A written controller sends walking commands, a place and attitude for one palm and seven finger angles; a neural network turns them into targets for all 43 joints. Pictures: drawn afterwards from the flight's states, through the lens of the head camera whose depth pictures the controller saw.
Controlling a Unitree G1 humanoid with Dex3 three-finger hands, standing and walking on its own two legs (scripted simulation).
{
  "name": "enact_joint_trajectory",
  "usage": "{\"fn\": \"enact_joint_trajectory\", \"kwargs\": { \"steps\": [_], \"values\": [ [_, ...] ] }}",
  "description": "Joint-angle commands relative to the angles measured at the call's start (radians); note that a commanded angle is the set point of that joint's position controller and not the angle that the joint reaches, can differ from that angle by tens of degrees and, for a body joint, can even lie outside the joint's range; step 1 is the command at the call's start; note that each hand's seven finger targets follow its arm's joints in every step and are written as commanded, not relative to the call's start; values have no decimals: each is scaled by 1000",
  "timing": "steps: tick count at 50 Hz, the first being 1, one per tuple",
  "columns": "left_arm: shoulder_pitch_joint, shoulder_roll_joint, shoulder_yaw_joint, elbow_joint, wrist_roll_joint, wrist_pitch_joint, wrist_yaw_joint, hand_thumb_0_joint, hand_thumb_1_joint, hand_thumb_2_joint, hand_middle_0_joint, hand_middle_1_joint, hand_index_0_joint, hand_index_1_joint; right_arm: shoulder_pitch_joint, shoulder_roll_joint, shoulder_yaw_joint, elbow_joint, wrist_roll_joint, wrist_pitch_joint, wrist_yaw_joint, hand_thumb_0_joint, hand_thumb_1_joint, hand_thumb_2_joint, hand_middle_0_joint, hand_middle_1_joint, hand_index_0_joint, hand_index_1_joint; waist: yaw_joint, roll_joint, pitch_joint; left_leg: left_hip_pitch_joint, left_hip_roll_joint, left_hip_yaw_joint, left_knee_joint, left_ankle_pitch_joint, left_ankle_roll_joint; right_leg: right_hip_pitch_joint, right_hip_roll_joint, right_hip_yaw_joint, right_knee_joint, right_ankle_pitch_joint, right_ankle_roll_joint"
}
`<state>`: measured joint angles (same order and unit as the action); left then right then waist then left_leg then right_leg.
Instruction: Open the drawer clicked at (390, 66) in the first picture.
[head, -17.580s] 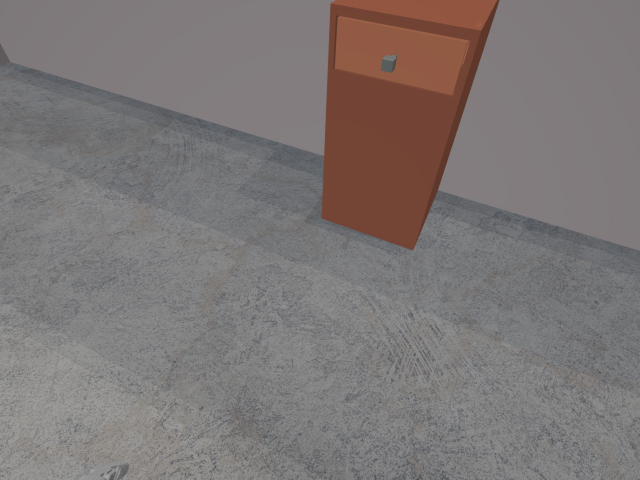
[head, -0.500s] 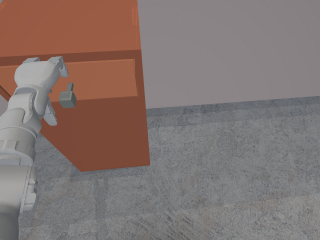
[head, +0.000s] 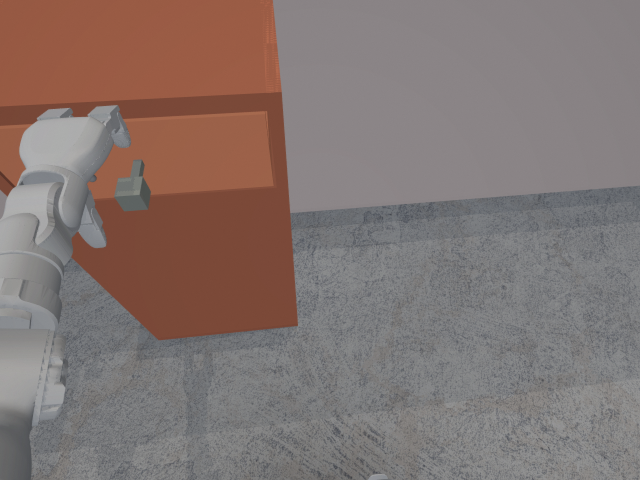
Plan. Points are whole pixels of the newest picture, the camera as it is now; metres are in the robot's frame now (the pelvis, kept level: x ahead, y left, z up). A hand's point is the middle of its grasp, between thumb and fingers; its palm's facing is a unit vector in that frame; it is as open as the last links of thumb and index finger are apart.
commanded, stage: re-aim the fingers above the handle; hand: left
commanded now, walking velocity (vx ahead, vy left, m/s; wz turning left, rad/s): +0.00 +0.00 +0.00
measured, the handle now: (135, 183) +0.51 +0.26 +0.03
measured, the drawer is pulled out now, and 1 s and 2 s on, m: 0.00 0.00 0.00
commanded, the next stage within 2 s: lower the fingers behind the handle in 1.48 s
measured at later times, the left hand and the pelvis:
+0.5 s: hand (98, 180) +0.47 +0.27 +0.08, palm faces -0.05 -0.01 -1.00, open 13.8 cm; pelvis +0.00 +0.01 +0.00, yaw +0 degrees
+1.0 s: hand (108, 179) +0.47 +0.26 +0.08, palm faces -0.07 +0.00 -1.00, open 13.7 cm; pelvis +0.00 -0.01 +0.00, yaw +0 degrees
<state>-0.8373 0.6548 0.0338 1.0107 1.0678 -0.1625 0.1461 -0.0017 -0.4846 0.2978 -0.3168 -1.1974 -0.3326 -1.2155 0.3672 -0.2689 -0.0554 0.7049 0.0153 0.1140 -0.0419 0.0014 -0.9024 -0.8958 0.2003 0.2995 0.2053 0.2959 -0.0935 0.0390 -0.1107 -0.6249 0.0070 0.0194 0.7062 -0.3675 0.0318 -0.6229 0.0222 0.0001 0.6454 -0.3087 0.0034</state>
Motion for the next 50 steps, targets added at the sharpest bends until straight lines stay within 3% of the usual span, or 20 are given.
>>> {"fn": "enact_joint_trajectory", "kwargs": {
  "steps": [1, 3, 5, 11, 15, 16, 17, 20, 21, 25, 27, 29, 32, 37, 38, 39, 41, 43, 46, 50],
  "values": [
    [-477, 269, 64, -206, -18, 3, 57, 0, -500, 300, -300, -1200, -300, -1200, 113, -168, -54, -54, -8, -21, -11, 0, -900, -900, 200, 300, 200, 300, -17, 64, -399, 275, -13, -19, -43, 471, 5, 160, 35, -20, -41, 308, -34],
    [-461, 270, 68, -211, -16, 10, 62, 0, -500, 300, -300, -1200, -300, -1200, 110, -166, -54, -61, -6, -22, -8, 0, -900, -900, 200, 300, 200, 300, -7, 83, -405, 290, -13, -23, -45, 483, 2, 152, 37, -26, -34, 302, -35],
    [-478, 217, 34, -251, -22, 12, 60, 0, -500, 300, -300, -1200, -300, -1200, 108, -162, -58, -62, -8, -27, -4, 0, -900, -900, 200, 300, 200, 300, -7, 108, -430, 331, -8, -27, -43, 516, -2, 137, 38, -28, -36, 297, -35],
    [-406, 280, 99, -204, -25, 37, 62, 0, -500, 300, -300, -1200, -300, -1200, 93, -168, -49, -69, -8, -19, -3, 0, -900, -900, 200, 300, 200, 300, 20, 40, -387, 265, -11, -16, -60, 496, 2, 198, 35, -27, -40, 317, -36],
    [-423, 245, 59, -210, -5, 56, 67, 0, -500, 300, -300, -1200, -300, -1200, 84, -164, -48, -77, -4, -25, 1, 0, -900, -900, 200, 300, 200, 300, 13, 73, -369, 283, -8, -23, -66, 485, -2, 161, 35, -32, -40, 284, -37],
    [-429, 261, 73, -207, -3, 56, 65, 0, -500, 300, -300, -1200, -300, -1200, 88, -167, -49, -74, -6, -23, -2, 0, -900, -900, 200, 300, 200, 300, 8, 47, -378, 286, -6, -23, -62, 493, 0, 171, 36, -30, -41, 291, -37],
    [-435, 221, 34, -200, -6, 61, 61, 0, -500, 300, -300, -1200, -300, -1200, 86, -163, -47, -78, -4, -25, -1, 0, -900, -900, 200, 300, 200, 300, -1, 50, -362, 282, -8, -20, -67, 463, 2, 159, 35, -30, -47, 276, -33],
    [-443, 216, 34, -230, -13, 51, 54, 0, -500, 300, -300, -1200, -300, -1200, 86, -163, -50, -82, -3, -31, -2, 0, -900, -900, 200, 300, 200, 300, 1, 65, -377, 309, -8, -26, -67, 463, 2, 153, 36, -30, -47, 268, -37],
    [-461, 181, 8, -237, -20, 48, 49, 0, -500, 300, -300, -1200, -300, -1200, 90, -163, -52, -78, -6, -31, -3, 0, -900, -900, 200, 300, 200, 300, -15, 41, -388, 321, -7, -28, -63, 470, 4, 153, 35, -29, -52, 273, -35],
    [-480, 215, 35, -261, -18, 37, 51, 0, -500, 300, -300, -1200, -300, -1200, 90, -163, -51, -73, -6, -33, -5, 0, -900, -900, 200, 300, 200, 300, -3, 65, -390, 321, -10, -31, -61, 481, 1, 149, 34, -29, -44, 282, -36],
    [-484, 191, 22, -281, -19, 33, 57, 0, -500, 300, -300, -1200, -300, -1200, 86, -155, -53, -74, -7, -33, -2, 0, -900, -900, 200, 300, 200, 300, -2, 91, -412, 351, -8, -32, -51, 525, -1, 142, 34, -29, -43, 288, -35],
    [-470, 179, 18, -238, -17, 49, 64, 0, -500, 300, -300, -1200, -300, -1200, 80, -157, -50, -69, -8, -33, 0, 0, -900, -900, 200, 300, 200, 300, -5, 74, -362, 319, -9, -30, -58, 480, -3, 127, 36, -34, -44, 265, -36],
    [-470, 229, 51, -220, -6, 66, 76, 0, -500, 300, -300, -1200, -300, -1200, 80, -159, -46, -71, -6, -31, -1, 0, -900, -900, 200, 300, 200, 300, 7, 61, -386, 290, -14, -24, -65, 467, 0, 169, 32, -28, -39, 285, -37],
    [-452, 244, 52, -166, 0, 96, 71, 0, -500, 300, -300, -1200, -300, -1200, 80, -160, -40, -75, -4, -31, -5, 0, -900, -900, 200, 300, 200, 300, 8, 32, -386, 247, -19, -7, -69, 443, 5, 216, 28, -21, -42, 321, -34],
    [-472, 220, 30, -184, -4, 94, 65, 0, -500, 300, -300, -1200, -300, -1200, 80, -162, -43, -75, -3, -32, -6, 0, -900, -900, 200, 300, 200, 300, -5, 20, -387, 257, -17, -6, -68, 442, 8, 210, 28, -19, -45, 328, -31],
    [-441, 248, 61, -184, -4, 92, 63, 0, -500, 300, -300, -1200, -300, -1200, 81, -160, -45, -77, -5, -32, -9, 0, -900, -900, 200, 300, 200, 300, 14, 16, -414, 256, -19, -1, -67, 457, 10, 240, 26, -15, -44, 348, -31],
    [-428, 257, 66, -197, -4, 86, 56, 0, -500, 300, -300, -1200, -300, -1200, 79, -163, -44, -80, -6, -27, -11, 0, -900, -900, 200, 300, 200, 300, 13, 18, -427, 256, -22, 2, -65, 480, 10, 265, 26, -11, -44, 381, -32],
    [-408, 213, 36, -207, -11, 79, 47, 0, -500, 300, -300, -1200, -300, -1200, 73, -159, -46, -83, -1, -29, -10, 0, -900, -900, 200, 300, 200, 300, 10, 16, -406, 260, -21, 5, -68, 467, 12, 253, 25, -12, -49, 378, -29],
    [-376, 269, 83, -215, -22, 61, 37, 0, -500, 300, -300, -1200, -300, -1200, 67, -164, -45, -86, -1, -26, -16, 0, -900, -900, 200, 300, 200, 300, 17, -5, -389, 232, -24, 11, -75, 444, 16, 294, 21, -2, -60, 395, -28],
    [-418, 260, 57, -230, -16, 45, 41, 0, -500, 300, -300, -1200, -300, -1200, 58, -161, -42, -86, 5, -30, -22, 0, -900, -900, 200, 300, 200, 300, 3, 8, -345, 210, -30, 11, -84, 377, 18, 265, 18, 3, -67, 348, -24]
  ]
}}
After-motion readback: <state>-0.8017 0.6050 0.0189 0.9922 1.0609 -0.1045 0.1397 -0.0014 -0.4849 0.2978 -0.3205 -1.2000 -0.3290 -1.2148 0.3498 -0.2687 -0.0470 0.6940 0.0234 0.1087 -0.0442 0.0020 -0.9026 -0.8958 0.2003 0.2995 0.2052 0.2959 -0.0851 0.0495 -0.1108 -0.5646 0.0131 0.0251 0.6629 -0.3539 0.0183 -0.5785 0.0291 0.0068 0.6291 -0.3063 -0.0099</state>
